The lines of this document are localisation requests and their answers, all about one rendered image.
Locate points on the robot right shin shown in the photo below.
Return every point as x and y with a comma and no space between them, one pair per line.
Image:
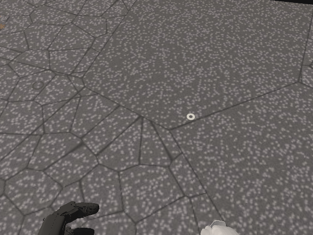
218,222

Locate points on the robot right thigh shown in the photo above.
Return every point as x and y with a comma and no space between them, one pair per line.
218,230

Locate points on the left robot hand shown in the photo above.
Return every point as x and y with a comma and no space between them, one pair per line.
55,223

